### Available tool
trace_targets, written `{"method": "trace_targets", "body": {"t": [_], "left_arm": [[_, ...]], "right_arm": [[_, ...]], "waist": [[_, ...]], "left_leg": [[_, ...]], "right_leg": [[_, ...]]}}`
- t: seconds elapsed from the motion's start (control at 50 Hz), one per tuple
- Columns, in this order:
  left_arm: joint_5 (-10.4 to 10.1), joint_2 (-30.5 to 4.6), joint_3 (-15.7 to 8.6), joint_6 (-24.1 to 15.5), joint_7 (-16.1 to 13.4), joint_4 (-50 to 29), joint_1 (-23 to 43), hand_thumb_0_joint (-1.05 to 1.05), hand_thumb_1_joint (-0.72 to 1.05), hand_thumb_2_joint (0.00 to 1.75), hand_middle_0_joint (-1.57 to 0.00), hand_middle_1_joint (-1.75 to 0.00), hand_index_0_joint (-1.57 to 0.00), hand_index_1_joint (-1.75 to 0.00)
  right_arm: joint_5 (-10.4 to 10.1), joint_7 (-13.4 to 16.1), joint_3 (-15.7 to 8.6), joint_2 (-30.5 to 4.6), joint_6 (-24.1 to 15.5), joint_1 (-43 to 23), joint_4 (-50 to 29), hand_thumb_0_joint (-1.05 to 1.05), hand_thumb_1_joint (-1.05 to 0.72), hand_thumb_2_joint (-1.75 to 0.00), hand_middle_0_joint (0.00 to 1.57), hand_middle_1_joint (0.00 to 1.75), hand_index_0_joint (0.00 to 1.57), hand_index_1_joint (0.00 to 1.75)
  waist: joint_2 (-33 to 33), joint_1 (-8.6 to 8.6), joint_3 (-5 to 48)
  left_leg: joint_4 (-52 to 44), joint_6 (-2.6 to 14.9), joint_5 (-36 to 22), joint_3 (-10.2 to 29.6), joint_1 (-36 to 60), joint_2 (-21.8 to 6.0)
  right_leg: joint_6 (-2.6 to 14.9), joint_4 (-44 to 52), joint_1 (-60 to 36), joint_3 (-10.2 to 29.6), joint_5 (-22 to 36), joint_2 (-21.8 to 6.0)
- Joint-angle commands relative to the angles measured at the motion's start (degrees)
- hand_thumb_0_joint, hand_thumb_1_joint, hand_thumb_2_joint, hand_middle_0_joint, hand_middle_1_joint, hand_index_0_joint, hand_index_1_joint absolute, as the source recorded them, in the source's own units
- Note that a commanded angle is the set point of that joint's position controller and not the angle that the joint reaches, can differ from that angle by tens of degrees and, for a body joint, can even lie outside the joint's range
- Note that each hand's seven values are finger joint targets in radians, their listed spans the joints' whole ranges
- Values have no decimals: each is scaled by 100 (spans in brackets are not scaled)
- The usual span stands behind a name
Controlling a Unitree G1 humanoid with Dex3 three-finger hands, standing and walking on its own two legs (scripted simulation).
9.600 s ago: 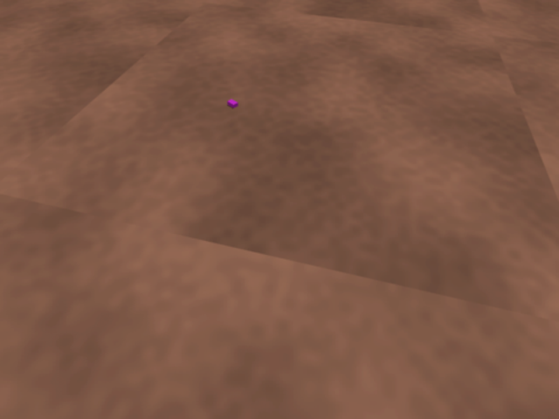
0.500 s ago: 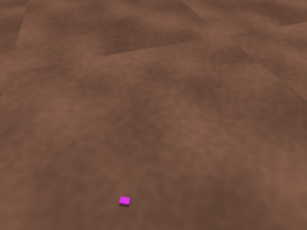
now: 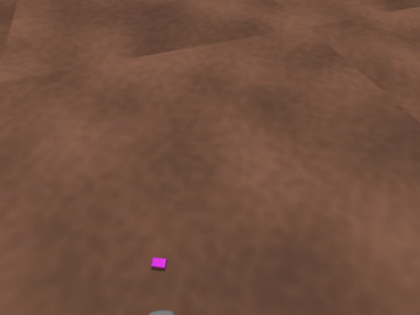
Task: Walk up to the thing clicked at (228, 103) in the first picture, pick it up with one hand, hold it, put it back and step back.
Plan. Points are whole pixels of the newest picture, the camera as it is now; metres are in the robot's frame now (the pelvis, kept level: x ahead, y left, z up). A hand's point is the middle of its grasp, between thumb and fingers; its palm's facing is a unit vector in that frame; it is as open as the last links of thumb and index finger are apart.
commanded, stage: walk up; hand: left
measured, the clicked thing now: (159, 263) +0.39 +0.23 -0.76
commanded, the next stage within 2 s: stand in 1.26 s
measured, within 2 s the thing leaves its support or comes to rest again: neither
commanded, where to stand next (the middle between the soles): +0.05 +0.02 m, yaw +2 degrees
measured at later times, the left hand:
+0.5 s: hand out of the picture +0.13 +0.25 -0.14, palm faces +0.04 -0.94 -0.35, open 7.3 cm
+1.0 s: hand out of the picture +0.08 +0.25 -0.15, palm faces +0.01 -0.95 -0.31, open 7.3 cm
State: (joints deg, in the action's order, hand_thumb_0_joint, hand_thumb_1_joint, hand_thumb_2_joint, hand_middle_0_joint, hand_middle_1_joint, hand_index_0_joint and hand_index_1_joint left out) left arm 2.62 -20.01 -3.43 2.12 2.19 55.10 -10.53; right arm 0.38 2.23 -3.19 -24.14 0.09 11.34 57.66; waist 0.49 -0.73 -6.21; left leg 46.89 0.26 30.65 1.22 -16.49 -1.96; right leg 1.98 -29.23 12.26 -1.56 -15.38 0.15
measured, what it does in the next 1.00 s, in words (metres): steps on the spot: left foot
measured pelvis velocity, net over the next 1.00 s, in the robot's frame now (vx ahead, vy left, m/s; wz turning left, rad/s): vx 0.02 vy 0.00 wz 0.01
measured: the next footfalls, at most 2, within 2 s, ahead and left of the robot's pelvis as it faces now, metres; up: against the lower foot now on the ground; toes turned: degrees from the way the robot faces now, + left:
left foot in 0.12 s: +0.04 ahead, +0.12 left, +0.00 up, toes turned -2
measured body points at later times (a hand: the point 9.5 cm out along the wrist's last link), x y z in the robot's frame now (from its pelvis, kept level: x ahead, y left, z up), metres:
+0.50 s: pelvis +0.03 -0.01 +0.01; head +0.04 -0.01 +0.46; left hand +0.13 +0.30 -0.11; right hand +0.14 -0.30 -0.12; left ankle +0.02 +0.12 -0.74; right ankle +0.01 -0.10 -0.74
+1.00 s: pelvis +0.02 +0.00 +0.01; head +0.03 +0.01 +0.46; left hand +0.08 +0.30 -0.13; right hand +0.09 -0.30 -0.12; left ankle +0.02 +0.12 -0.74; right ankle +0.01 -0.10 -0.74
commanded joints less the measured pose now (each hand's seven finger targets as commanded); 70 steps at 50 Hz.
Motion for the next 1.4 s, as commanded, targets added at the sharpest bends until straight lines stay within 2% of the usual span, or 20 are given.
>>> {"method": "trace_targets", "body": {"t": [0.0,0.02,0.04,0.06,0.08,0.1,0.12,0.14,0.18,0.2,0.22,0.3,0.36,0.48,0.62,0.72,0.98,1.2,1.24,1.38], "left_arm": [[-85,-1427,-294,-223,-189,-516,198,0,90,90,-20,-30,-20,-30],[-112,-1407,-264,-230,-196,-510,225,0,90,90,-20,-30,-20,-30],[-152,-1405,-240,-228,-207,-501,339,0,90,90,-20,-30,-20,-30],[-213,-1390,-209,-219,-211,-508,431,0,90,90,-20,-30,-20,-30],[-275,-1364,-169,-201,-203,-511,578,0,90,90,-20,-30,-20,-30],[-347,-1091,-91,-202,-203,-533,458,0,90,90,-20,-30,-20,-30],[-402,-926,-51,-178,-197,-453,316,0,90,90,-20,-30,-20,-30],[-351,-1078,-97,-145,-218,-219,244,0,90,90,-20,-30,-20,-30],[-252,-1148,-103,-258,-213,-103,495,0,90,90,-20,-30,-20,-30],[-264,-1236,-114,-283,-204,-44,597,0,90,90,-20,-30,-20,-30],[-268,-1288,-113,-302,-203,1,620,0,90,90,-20,-30,-20,-30],[-281,-1176,-77,-340,-229,213,696,0,90,90,-20,-30,-20,-30],[-270,-1147,-74,-333,-235,318,865,0,90,90,-20,-30,-20,-30],[-269,-1137,-90,-342,-245,472,888,0,90,90,-20,-30,-20,-30],[-231,-1171,-76,-339,-235,526,1005,0,90,90,-20,-30,-20,-30],[-218,-1181,-80,-339,-216,569,942,0,90,90,-20,-30,-20,-30],[-221,-1136,-64,-319,-206,678,855,0,90,90,-20,-30,-20,-30],[-224,-1112,-44,-301,-215,694,758,0,90,90,-20,-30,-20,-30],[-185,-1117,38,-337,-240,677,757,0,90,90,-20,-30,-20,-30],[-203,-1154,107,-408,-261,666,720,0,90,90,-20,-30,-20,-30]], "right_arm": [[7,-11,-56,-788,-180,176,-372,0,-90,-90,20,30,20,30],[23,-24,-53,-769,-183,106,-366,0,-90,-90,20,30,20,30],[48,-29,-65,-719,-182,171,-322,0,-90,-90,20,30,20,30],[61,-33,-73,-699,-197,273,-276,0,-90,-90,20,30,20,30],[73,-32,-101,-726,-219,457,-200,0,-90,-90,20,30,20,30],[121,-21,-179,-1020,-248,309,-239,0,-90,-90,20,30,20,30],[105,-40,-172,-1230,-295,-222,-410,0,-90,-90,20,30,20,30],[28,-89,-158,-1372,-294,-536,-406,0,-90,-90,20,30,20,30],[-20,-129,-18,-941,-270,-576,-301,0,-90,-90,20,30,20,30],[-22,-122,5,-882,-252,-584,-285,0,-90,-90,20,30,20,30],[-23,-117,18,-879,-252,-524,-248,0,-90,-90,20,30,20,30],[-44,-119,54,-800,-244,-569,-136,0,-90,-90,20,30,20,30],[-40,-105,45,-790,-226,-649,-69,0,-90,-90,20,30,20,30],[-22,-109,69,-756,-221,-802,33,0,-90,-90,20,30,20,30],[5,-135,88,-739,-190,-918,104,0,-90,-90,20,30,20,30],[16,-140,89,-756,-208,-919,187,0,-90,-90,20,30,20,30],[20,-126,77,-753,-229,-767,327,0,-90,-90,20,30,20,30],[13,-125,73,-746,-251,-758,333,0,-90,-90,20,30,20,30],[62,-110,80,-777,-239,-722,361,0,-90,-90,20,30,20,30],[42,-157,79,-797,-240,-706,367,0,-90,-90,20,30,20,30]], "waist": [[-868,-49,773],[-719,-41,776],[-665,60,774],[-623,168,796],[-438,325,852],[167,185,1015],[488,-81,909],[675,-149,784],[294,-78,750],[407,-10,586],[463,29,588],[-5,27,997],[-132,68,921],[-240,18,1045],[-150,52,721],[-62,30,735],[-1,61,723],[-38,32,842],[51,69,804],[-48,93,692]], "left_leg": [[-624,13,-213,61,-306,-69],[-956,26,-377,57,-40,-24],[-1370,44,-751,-7,199,7],[-2010,64,-1355,-56,565,57],[-2699,99,-2410,57,1117,-35],[-2932,298,-3330,917,1460,-724],[-3033,630,-3364,1704,1137,-1319],[-2757,947,-3031,1504,515,-1406],[-2471,400,-3450,751,640,-797],[-2537,209,-3281,522,703,-544],[-2589,161,-3219,476,706,-490],[-2528,215,-3860,395,1194,-554],[-2682,175,-3656,373,1164,-558],[-2773,154,-3921,289,1344,-593],[-3018,126,-3048,336,1167,-535],[-3113,131,-2811,377,1110,-538],[-3180,141,-2809,470,1004,-549],[-3149,149,-3112,481,1107,-585],[-3235,119,-2989,471,1152,-626],[-3304,137,-2959,486,1158,-620]], "right_leg": [[1067,717,-880,1313,2432,-1496],[1022,587,-730,1227,2645,-1487],[926,457,-620,1089,2695,-1424],[784,250,-458,1015,2764,-1376],[561,157,-130,951,2458,-1342],[194,-65,120,683,1788,-919],[-80,40,160,397,478,-323],[-71,231,-551,387,-394,-331],[8,847,-831,574,711,-578],[41,900,-700,641,1142,-649],[57,921,-764,659,1423,-690],[16,1073,-1022,589,2199,-732],[-10,1206,-1036,570,2069,-737],[-64,1259,-1151,534,2419,-756],[-65,1542,-927,605,1503,-745],[-46,1622,-922,633,1145,-741],[-57,1587,-943,601,1058,-708],[-83,1483,-915,558,1172,-706],[-61,1483,-839,613,1146,-814],[-83,1530,-771,612,1091,-818]]}}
